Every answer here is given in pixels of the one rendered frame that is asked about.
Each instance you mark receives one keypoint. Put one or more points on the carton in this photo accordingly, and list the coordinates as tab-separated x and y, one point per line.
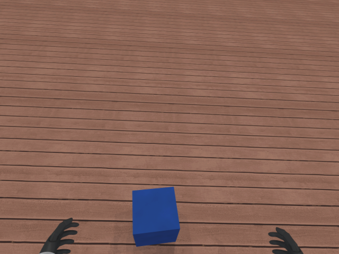
155	218

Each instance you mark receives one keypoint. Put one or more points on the robot right hand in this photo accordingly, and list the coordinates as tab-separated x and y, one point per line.
289	243

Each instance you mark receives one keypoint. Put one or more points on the robot left hand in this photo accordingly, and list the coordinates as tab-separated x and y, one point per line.
54	241

